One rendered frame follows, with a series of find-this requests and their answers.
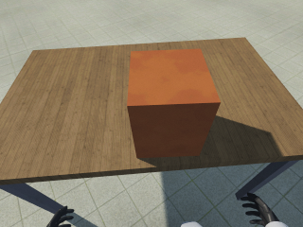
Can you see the robot right hand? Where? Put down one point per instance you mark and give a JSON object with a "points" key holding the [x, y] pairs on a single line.
{"points": [[264, 212]]}

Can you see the robot left hand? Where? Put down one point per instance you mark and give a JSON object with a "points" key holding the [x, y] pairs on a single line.
{"points": [[58, 218]]}

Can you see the table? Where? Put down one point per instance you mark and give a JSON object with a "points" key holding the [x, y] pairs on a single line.
{"points": [[65, 117]]}

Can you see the carton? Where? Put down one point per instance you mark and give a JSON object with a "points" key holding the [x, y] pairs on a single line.
{"points": [[172, 102]]}

